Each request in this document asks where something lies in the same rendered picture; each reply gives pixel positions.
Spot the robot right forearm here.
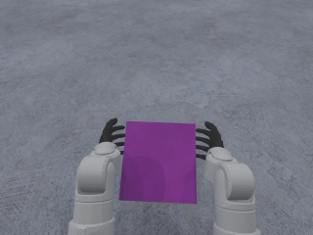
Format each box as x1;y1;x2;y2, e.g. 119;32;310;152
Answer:
203;147;261;235

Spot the robot right hand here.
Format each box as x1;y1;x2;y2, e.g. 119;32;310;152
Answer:
196;121;224;160

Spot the robot left forearm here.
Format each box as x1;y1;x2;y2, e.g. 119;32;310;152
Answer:
67;142;122;235

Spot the carton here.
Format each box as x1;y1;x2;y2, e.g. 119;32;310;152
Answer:
119;121;197;205

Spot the robot left hand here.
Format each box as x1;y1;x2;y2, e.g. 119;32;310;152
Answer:
99;117;125;155

